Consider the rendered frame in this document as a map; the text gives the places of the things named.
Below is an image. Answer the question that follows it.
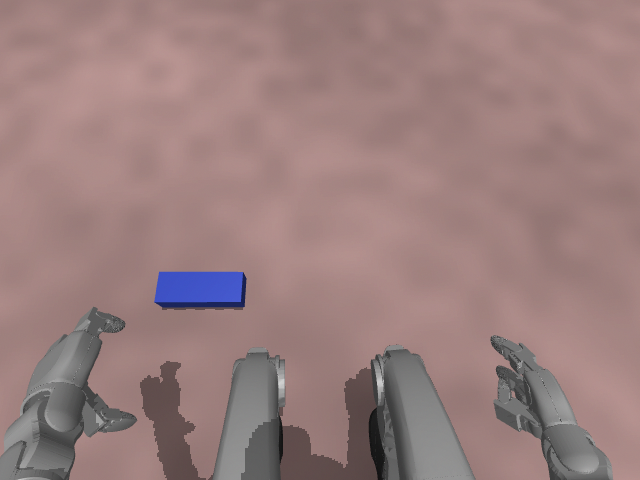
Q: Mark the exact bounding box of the carton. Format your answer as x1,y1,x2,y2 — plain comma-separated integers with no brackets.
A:
154,272,246,307

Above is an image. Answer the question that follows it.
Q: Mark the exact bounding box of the left robot arm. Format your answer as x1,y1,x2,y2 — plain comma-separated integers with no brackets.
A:
0,382,86,480

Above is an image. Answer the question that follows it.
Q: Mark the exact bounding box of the left robot hand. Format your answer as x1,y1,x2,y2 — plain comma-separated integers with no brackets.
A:
26,307,137,437

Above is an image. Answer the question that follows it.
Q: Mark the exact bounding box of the right robot hand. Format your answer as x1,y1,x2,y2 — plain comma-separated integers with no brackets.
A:
491,335,578,440

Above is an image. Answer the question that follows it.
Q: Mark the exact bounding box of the right robot arm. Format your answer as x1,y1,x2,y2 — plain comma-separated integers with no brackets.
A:
541,424,613,480

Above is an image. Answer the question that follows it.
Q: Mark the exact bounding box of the right robot foot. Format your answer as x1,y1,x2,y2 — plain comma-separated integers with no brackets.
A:
369,408,385,480

